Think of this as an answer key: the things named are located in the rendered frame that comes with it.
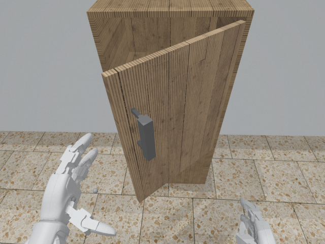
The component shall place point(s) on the handle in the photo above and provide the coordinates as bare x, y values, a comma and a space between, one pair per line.
146, 131

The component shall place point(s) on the robot left hand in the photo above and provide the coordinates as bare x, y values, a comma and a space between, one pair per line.
64, 184

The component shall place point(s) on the robot right hand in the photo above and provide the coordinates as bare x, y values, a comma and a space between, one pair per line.
259, 230

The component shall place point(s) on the cupboard door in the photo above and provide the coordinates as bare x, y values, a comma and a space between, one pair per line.
182, 89

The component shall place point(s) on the robot left forearm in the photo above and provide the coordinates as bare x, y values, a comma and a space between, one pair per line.
48, 232

